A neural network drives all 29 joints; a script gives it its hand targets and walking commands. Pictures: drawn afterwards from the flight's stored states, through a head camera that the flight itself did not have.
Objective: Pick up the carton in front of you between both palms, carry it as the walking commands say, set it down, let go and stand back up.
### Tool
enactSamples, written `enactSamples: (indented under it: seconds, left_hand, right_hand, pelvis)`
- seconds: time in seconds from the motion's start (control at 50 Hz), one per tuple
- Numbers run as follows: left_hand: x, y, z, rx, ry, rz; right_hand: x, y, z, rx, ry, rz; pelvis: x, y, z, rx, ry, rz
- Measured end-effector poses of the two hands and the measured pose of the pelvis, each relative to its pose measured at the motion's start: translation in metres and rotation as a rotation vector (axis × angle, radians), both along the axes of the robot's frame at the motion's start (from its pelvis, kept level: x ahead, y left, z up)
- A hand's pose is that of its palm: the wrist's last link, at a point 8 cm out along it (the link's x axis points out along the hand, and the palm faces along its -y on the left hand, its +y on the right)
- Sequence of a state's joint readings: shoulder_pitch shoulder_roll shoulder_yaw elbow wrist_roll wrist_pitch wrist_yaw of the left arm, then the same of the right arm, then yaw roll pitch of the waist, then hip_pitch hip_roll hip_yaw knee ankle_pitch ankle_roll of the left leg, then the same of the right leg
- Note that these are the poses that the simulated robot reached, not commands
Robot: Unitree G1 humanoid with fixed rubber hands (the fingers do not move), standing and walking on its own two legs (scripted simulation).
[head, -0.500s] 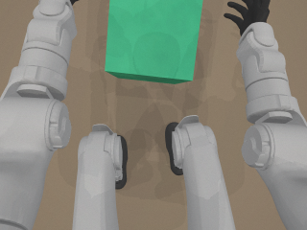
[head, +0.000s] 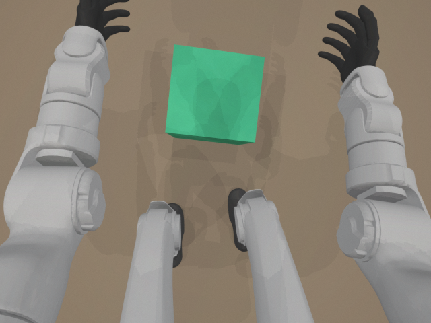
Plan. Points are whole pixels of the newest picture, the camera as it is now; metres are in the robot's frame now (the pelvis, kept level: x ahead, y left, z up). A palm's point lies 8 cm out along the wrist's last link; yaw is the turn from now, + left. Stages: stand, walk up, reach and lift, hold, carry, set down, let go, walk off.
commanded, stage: set down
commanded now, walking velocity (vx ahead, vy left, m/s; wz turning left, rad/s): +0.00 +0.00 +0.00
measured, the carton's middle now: (212, 104) +0.50 -0.05 -0.43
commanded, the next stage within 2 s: let go in 0.18 s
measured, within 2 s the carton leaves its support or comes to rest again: neither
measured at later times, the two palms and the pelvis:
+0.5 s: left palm (34, 71) +0.47 +0.16 +0.02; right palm (423, 89) +0.42 -0.25 +0.02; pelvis +0.04 -0.01 +0.13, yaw +1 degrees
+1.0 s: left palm out of the picture +0.32 +0.21 +0.13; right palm out of the picture +0.27 -0.24 +0.14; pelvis +0.10 -0.01 +0.21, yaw -1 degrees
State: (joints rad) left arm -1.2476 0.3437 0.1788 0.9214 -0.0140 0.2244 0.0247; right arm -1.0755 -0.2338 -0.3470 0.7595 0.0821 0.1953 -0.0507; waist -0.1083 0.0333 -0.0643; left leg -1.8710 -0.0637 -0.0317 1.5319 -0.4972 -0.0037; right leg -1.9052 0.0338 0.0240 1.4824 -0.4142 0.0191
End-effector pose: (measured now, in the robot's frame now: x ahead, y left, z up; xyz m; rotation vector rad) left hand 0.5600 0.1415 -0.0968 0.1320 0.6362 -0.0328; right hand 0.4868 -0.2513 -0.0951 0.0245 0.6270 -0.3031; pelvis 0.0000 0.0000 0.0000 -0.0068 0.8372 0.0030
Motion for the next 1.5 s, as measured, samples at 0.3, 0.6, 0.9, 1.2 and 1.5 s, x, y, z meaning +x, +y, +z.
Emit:
enactSamples:
  seconds: [0.3, 0.6, 0.9, 1.2, 1.5]
  left_hand:
    - [-0.014, 0.007, 0.078, 0.022, 0.014, 0.011]
    - [-0.125, 0.030, 0.139, 0.089, 0.090, 0.091]
    - [-0.209, 0.056, 0.204, 0.083, 0.112, 0.066]
    - [-0.288, 0.097, 0.247, 0.086, 0.139, 0.081]
    - [-0.298, 0.093, 0.246, 0.082, 0.148, 0.093]
  right_hand:
    - [-0.007, 0.003, 0.077, -0.018, 0.017, 0.053]
    - [-0.094, -0.010, 0.145, -0.089, 0.163, 0.247]
    - [-0.187, 0.001, 0.216, -0.076, 0.178, 0.229]
    - [-0.229, 0.024, 0.246, -0.075, 0.180, 0.259]
    - [-0.226, 0.019, 0.249, -0.113, 0.211, 0.248]
  pelvis:
    - [0.016, -0.003, 0.079, 0.007, -0.028, 0.002]
    - [0.054, -0.016, 0.154, 0.020, -0.243, 0.003]
    - [0.093, -0.013, 0.200, 0.008, -0.524, -0.012]
    - [0.105, 0.008, 0.219, -0.009, -0.828, -0.014]
    - [0.101, 0.005, 0.216, -0.008, -0.924, -0.016]
